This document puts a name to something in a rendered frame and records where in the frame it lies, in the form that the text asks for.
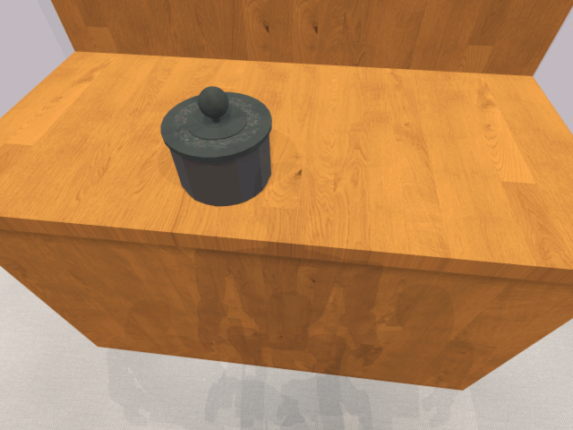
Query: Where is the knob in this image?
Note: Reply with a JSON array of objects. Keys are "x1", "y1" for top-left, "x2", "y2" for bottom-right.
[{"x1": 198, "y1": 86, "x2": 229, "y2": 118}]

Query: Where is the lid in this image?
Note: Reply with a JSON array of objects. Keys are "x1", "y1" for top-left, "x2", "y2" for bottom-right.
[{"x1": 160, "y1": 92, "x2": 272, "y2": 161}]

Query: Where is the table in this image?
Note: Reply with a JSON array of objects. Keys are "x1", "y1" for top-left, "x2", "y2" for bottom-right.
[{"x1": 0, "y1": 0, "x2": 573, "y2": 391}]

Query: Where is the pot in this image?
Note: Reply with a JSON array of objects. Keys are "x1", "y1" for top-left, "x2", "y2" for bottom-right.
[{"x1": 170, "y1": 137, "x2": 271, "y2": 206}]

